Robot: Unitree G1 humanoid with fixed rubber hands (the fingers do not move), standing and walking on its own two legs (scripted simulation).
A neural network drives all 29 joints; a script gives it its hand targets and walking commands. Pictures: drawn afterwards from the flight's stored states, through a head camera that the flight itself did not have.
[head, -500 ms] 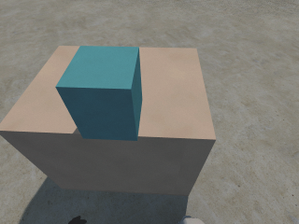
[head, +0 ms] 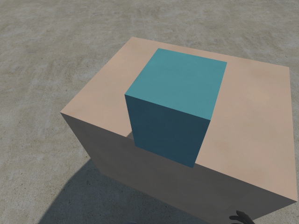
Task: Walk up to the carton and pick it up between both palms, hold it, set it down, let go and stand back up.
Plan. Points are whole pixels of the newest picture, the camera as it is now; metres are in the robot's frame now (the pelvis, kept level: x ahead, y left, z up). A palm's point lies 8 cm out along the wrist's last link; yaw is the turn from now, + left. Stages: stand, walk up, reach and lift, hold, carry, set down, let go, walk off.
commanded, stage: walk up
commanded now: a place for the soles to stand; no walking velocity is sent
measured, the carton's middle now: (175, 109) +0.44 -0.03 +0.05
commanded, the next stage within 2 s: none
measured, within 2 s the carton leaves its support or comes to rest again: neither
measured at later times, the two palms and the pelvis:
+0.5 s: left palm out of the picture +0.07 +0.27 -0.07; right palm out of the picture +0.07 -0.23 -0.12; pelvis -0.01 +0.02 +0.02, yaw -2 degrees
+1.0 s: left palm out of the picture +0.00 +0.30 -0.11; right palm out of the picture +0.03 -0.21 -0.11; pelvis -0.02 +0.04 +0.02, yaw -4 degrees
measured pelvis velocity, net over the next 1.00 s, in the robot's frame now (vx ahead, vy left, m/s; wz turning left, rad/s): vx -0.02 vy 0.04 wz -0.06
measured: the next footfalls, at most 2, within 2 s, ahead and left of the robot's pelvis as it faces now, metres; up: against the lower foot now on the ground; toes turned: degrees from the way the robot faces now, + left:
right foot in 0.28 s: +0.05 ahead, -0.09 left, +0.00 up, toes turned -4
left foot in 0.56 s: +0.02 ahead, +0.16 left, +0.00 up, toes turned -3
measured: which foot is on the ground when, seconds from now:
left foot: down 0.00-0.28, up 0.30-0.54, down 0.56-1.00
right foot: up 0.00-0.26, down 0.28-1.00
